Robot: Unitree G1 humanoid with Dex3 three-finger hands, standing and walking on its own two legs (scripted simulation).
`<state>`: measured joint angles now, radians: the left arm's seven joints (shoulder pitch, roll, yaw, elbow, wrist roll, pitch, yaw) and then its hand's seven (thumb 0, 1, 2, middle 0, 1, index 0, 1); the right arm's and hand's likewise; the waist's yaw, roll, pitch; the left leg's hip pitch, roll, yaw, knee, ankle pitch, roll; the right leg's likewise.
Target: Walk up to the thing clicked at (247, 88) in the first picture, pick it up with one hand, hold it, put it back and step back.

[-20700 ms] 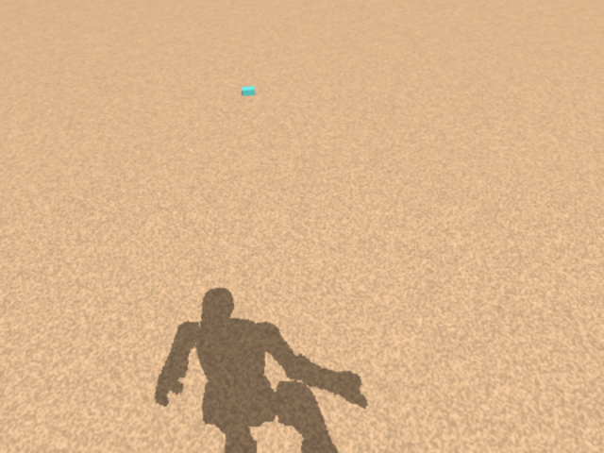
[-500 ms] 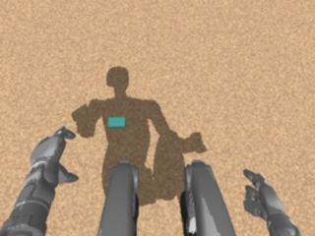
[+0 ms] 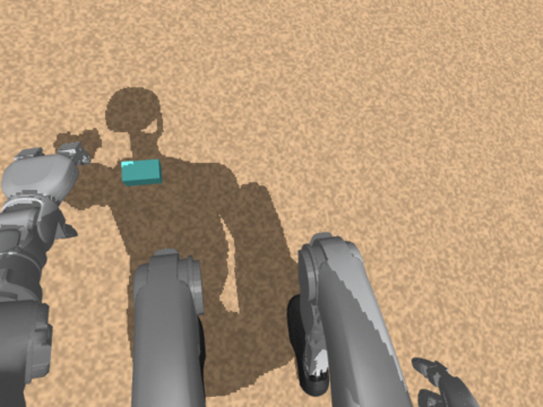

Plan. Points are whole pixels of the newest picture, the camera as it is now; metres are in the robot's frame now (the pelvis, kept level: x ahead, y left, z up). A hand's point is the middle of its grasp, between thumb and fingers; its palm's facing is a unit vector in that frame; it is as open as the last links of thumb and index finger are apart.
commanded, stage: rise first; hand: left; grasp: from above
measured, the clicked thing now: (142, 172) +0.53 +0.23 -0.36
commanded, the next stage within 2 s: none
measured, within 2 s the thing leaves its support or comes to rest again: neither
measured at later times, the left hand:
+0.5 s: hand (79, 186) +0.46 +0.30 -0.21, palm faces -0.47 -0.03 -0.88, open 12.7 cm
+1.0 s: hand (88, 180) +0.47 +0.29 -0.23, palm faces -0.48 -0.04 -0.88, open 12.6 cm
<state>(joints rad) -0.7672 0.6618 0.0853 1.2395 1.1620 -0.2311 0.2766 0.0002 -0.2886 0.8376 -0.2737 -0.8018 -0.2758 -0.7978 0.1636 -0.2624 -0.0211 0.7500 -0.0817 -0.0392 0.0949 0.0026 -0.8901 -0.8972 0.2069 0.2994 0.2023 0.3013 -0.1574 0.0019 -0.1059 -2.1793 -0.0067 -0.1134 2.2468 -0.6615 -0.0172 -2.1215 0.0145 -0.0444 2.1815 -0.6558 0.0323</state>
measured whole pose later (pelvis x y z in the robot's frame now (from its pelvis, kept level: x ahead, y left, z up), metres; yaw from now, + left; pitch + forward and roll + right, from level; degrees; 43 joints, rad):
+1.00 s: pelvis +0.01 +0.00 -0.05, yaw -3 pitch +35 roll -9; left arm -0.95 0.78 0.10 1.46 1.29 -0.24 0.40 0.00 -0.26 0.79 -0.30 -0.78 -0.31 -0.77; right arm 0.14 -0.27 0.07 0.74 -0.15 -0.03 0.14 0.00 -0.91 -0.90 0.21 0.30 0.20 0.30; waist -0.24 -0.02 -0.04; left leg -2.33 -0.01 -0.15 2.42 -0.72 -0.02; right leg -2.25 0.03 -0.07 2.32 -0.69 0.05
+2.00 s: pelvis +0.01 +0.01 -0.05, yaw -4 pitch +34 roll -10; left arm -1.02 0.83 0.08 1.51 1.29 -0.20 0.39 0.00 -0.25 0.78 -0.34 -0.76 -0.34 -0.75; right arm 0.16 -0.28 0.13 0.71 -0.16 -0.04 0.16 0.00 -0.91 -0.90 0.21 0.30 0.20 0.30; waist -0.29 -0.03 -0.01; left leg -2.35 -0.01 -0.17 2.44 -0.70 -0.01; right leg -2.27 0.04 -0.09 2.33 -0.67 0.05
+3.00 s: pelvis +0.01 +0.00 -0.05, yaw -4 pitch +35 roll -9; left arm -1.10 0.77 -0.01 1.56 1.29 -0.18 0.43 0.00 -0.11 0.66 -0.44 -0.70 -0.45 -0.68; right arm 0.17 -0.28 0.14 0.72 -0.16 -0.08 0.15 0.00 -0.91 -0.89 0.21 0.30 0.20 0.30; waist -0.32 -0.03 -0.03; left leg -2.36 -0.01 -0.17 2.43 -0.69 -0.02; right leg -2.28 0.03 -0.08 2.33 -0.67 0.05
